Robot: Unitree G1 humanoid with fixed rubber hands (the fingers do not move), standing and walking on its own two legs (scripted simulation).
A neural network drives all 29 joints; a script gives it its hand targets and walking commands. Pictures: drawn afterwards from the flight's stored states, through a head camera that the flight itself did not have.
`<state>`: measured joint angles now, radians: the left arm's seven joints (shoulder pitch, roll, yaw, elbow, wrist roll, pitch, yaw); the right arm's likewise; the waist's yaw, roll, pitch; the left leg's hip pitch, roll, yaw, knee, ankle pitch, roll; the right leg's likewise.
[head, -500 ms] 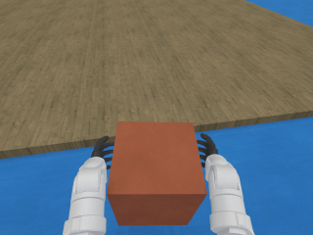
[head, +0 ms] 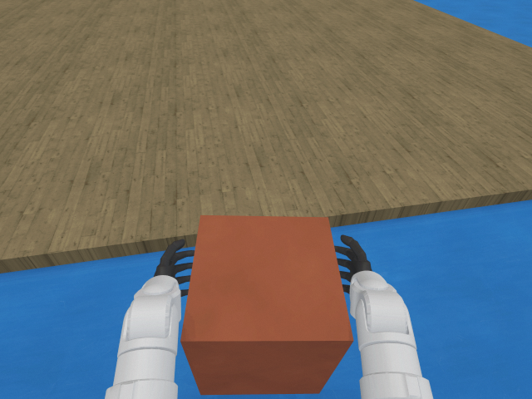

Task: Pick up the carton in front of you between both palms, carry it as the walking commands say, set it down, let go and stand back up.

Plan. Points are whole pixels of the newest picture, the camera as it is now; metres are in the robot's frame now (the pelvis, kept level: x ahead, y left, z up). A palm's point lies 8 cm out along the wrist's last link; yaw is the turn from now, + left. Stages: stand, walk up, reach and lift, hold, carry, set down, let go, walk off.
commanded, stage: hold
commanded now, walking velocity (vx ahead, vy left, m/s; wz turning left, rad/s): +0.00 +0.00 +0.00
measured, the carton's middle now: (262, 308) +0.28 +0.00 -0.03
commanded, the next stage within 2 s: carry in 0.20 s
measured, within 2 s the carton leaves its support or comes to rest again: neither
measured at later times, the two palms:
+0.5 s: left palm (163, 257) +0.31 +0.15 +0.08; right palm (357, 250) +0.32 -0.15 +0.08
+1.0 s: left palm (164, 178) +0.49 +0.19 +0.09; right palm (315, 165) +0.53 -0.11 +0.09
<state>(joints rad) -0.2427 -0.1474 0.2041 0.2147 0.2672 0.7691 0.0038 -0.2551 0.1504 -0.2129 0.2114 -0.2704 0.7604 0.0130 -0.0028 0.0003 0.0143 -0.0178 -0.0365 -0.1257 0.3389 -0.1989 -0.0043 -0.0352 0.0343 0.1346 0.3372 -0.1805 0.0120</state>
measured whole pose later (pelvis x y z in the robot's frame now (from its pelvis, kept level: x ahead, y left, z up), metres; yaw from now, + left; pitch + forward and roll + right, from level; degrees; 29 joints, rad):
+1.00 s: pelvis +0.28 +0.01 +0.00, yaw +4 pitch +5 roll +2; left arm 0.05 -0.13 0.05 -0.56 0.03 1.20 0.15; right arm 0.03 0.13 -0.04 -0.54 -0.01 1.17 -0.14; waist 0.05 -0.03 -0.14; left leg -0.56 0.07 0.13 0.87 -0.31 0.00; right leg -0.07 -0.02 -0.18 0.28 -0.31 -0.04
